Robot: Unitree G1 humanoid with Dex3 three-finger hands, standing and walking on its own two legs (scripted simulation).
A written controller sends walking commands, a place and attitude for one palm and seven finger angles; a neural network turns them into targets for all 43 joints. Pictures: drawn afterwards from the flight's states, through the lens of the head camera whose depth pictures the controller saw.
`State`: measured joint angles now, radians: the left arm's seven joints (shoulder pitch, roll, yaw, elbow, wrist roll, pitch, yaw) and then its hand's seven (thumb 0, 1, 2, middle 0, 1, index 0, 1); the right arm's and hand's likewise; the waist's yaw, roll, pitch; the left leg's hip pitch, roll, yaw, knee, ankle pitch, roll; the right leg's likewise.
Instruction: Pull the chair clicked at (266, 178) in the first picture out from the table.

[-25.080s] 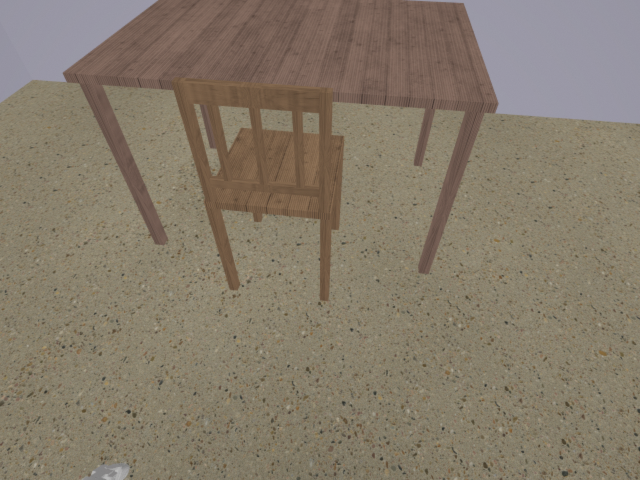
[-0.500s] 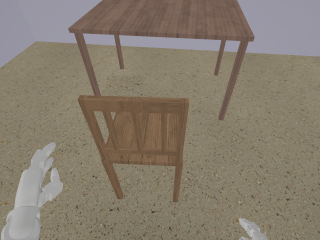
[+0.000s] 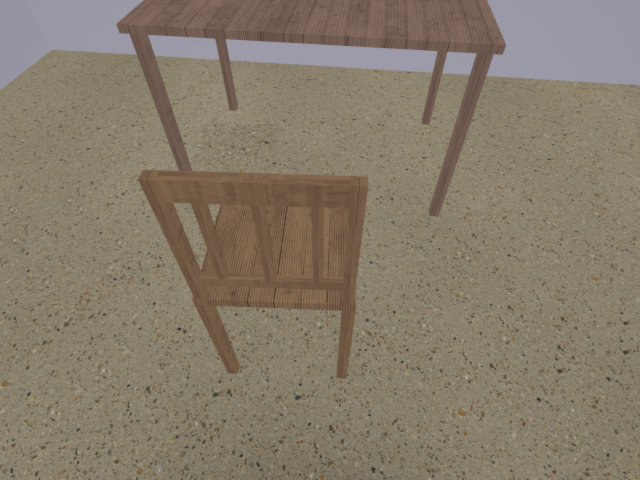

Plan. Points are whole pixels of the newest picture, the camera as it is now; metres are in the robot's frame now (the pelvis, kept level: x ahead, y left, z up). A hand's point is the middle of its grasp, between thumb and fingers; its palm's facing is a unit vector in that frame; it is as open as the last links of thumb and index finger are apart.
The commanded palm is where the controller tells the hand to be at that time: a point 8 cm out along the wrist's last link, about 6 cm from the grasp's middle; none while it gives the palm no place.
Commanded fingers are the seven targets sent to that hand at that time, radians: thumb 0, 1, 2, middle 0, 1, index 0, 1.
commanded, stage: let the arm hang, fingers relaxed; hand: left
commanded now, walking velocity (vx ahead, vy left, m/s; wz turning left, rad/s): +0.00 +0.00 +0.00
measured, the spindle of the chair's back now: (264, 243) +0.54 +0.14 -0.11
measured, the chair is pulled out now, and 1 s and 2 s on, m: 0.60 0.60 0.60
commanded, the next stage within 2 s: look to check the result in 0.50 s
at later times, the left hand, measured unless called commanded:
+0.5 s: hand out of the picture -0.01 +0.15 -0.18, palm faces +0.04 -0.98 -0.17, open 7.3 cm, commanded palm none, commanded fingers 0.00 0.90 0.90 -0.20 -0.30 -0.20 -0.30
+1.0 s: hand out of the picture +0.00 +0.15 -0.17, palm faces +0.04 -0.98 -0.19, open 7.3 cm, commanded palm none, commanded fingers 0.00 0.90 0.90 -0.20 -0.30 -0.20 -0.30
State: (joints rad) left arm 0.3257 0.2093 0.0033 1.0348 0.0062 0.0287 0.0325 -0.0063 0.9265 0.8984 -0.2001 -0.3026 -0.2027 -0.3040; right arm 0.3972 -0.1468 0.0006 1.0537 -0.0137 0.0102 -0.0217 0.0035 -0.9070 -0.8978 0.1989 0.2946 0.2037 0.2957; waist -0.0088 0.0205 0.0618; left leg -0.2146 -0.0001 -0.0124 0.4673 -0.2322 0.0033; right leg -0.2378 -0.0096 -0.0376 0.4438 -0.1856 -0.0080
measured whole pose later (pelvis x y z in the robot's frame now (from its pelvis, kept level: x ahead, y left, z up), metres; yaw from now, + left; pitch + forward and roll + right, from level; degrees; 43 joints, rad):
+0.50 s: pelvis +0.00 -0.01 +0.00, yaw +0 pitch -1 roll +0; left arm 0.32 0.12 -0.01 1.07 0.01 0.01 0.04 0.02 0.92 0.90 -0.20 -0.30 -0.20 -0.30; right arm 0.35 -0.10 0.00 1.06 -0.01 -0.01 -0.03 0.00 -0.91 -0.90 0.20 0.29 0.20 0.30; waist 0.00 0.01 0.04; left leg -0.22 0.01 -0.02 0.47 -0.23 -0.01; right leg -0.25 0.00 -0.04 0.46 -0.19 -0.02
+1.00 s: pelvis +0.00 -0.01 +0.00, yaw +0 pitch -1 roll +0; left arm 0.30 0.13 0.00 1.06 0.01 0.01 0.04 0.01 0.91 0.90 -0.20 -0.30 -0.20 -0.30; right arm 0.35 -0.10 0.00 1.07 -0.01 -0.01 -0.04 0.00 -0.91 -0.90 0.20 0.29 0.20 0.30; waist 0.00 0.01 0.06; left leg -0.21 0.01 -0.02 0.46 -0.23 -0.01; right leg -0.24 0.00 -0.05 0.45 -0.20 -0.02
